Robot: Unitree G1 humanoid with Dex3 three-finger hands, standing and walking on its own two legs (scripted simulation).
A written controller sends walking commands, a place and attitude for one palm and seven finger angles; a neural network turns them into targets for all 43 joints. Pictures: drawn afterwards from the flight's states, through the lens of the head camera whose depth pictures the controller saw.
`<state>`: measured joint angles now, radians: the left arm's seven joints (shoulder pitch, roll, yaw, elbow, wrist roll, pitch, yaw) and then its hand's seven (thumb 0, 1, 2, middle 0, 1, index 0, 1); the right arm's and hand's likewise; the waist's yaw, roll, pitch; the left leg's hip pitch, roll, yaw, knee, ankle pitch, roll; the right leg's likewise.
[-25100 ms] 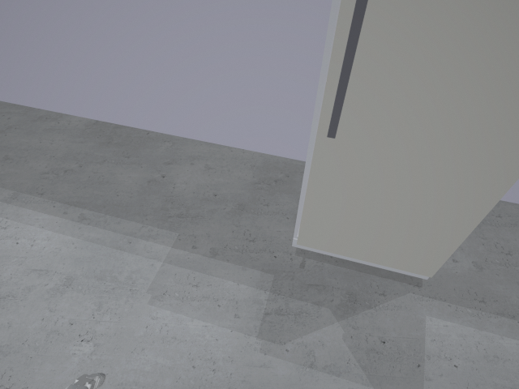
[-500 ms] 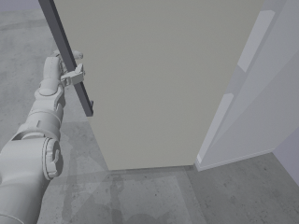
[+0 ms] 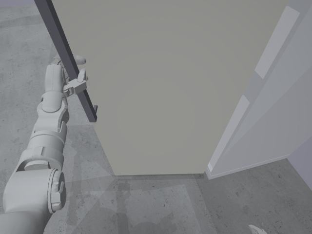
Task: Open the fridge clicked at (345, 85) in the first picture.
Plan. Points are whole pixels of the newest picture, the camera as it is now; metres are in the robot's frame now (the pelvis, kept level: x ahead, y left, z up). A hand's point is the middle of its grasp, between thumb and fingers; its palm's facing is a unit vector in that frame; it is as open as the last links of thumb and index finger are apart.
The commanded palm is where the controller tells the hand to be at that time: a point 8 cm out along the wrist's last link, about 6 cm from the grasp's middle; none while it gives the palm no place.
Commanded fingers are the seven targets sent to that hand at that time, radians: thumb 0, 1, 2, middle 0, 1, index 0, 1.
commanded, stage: loosen the grip on the handle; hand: left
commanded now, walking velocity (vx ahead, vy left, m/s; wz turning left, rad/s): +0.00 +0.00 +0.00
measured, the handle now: (69, 52) +0.50 +0.22 +0.21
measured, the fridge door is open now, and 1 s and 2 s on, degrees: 76 74 74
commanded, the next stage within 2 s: slip the hand off the handle in 0.68 s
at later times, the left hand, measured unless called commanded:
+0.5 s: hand (83, 87) +0.46 +0.20 +0.13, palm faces +0.20 -0.96 -0.20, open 12.3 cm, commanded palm +0.43 +0.25 +0.14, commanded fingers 0.00 -0.55 0.20 -0.30 -1.22 -0.30 -1.22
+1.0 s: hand (68, 79) +0.48 +0.24 +0.14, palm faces +0.23 -0.96 -0.18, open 14.3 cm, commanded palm +0.44 +0.29 +0.15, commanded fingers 0.00 -0.55 0.20 -0.25 -1.15 -0.25 -1.15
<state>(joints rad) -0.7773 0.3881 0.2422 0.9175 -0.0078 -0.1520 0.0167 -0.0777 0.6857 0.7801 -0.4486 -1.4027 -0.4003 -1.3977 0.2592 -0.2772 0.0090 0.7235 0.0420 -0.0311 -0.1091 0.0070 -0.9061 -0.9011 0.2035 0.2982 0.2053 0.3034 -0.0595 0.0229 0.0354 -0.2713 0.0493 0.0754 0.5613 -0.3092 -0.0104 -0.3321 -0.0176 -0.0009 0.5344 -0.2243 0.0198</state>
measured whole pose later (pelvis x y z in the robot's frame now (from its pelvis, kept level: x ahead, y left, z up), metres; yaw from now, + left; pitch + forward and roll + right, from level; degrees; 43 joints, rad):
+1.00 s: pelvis +0.01 +0.00 +0.00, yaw +1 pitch +7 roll -1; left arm -0.84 0.48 0.35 1.02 0.04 -0.18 -0.05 -0.01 -0.55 0.20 -0.28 -1.17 -0.33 -1.19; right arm 0.36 -0.25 -0.02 0.73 0.01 -0.08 -0.02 0.01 -0.91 -0.90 0.20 0.30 0.20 0.30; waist -0.10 0.00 -0.02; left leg -0.37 0.04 0.05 0.55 -0.30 0.00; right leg -0.41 -0.02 -0.03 0.51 -0.21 0.02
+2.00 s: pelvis +0.01 -0.01 +0.00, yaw +4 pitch +2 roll -1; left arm -0.43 0.48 0.34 0.55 -0.12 -0.03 -0.23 -0.01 -0.56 0.20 -0.25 -1.15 -0.25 -1.15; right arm 0.22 -0.27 0.02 0.66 0.06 -0.09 -0.09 0.01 -0.91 -0.90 0.20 0.30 0.20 0.30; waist 0.01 0.02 -0.02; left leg -0.31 0.04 -0.01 0.59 -0.32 -0.02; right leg -0.33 -0.03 -0.08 0.54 -0.25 0.00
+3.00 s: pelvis +0.00 +0.00 +0.01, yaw +4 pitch -4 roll -1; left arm 0.03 0.35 0.33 -0.05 -0.15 0.02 -0.01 -0.01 -0.36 0.29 -0.24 -1.04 -0.24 -1.03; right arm 0.14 -0.22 0.07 0.64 0.01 -0.22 -0.11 0.01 -0.90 -0.90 0.20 0.30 0.21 0.30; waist 0.07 0.03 0.03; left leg -0.14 0.03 0.01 0.47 -0.27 -0.01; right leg -0.16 -0.03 -0.07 0.43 -0.20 0.01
